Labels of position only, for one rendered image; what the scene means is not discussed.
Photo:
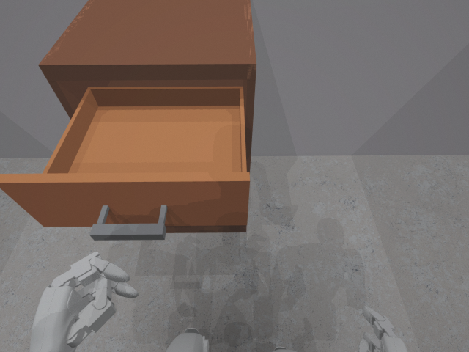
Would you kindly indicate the cabinet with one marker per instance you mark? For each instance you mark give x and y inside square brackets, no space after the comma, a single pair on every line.
[157,43]

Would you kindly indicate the drawer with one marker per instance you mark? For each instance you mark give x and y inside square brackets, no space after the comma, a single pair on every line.
[137,148]

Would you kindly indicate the robot right hand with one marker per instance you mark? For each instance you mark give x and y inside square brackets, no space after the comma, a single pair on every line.
[384,331]

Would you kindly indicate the left robot thigh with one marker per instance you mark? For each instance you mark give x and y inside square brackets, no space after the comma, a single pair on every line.
[189,342]

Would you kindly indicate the robot left hand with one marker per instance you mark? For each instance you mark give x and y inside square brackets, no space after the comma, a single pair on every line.
[54,328]

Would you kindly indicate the left robot shin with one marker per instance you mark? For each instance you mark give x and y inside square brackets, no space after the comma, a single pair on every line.
[191,330]

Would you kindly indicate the handle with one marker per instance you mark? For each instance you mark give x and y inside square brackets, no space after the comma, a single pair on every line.
[121,232]

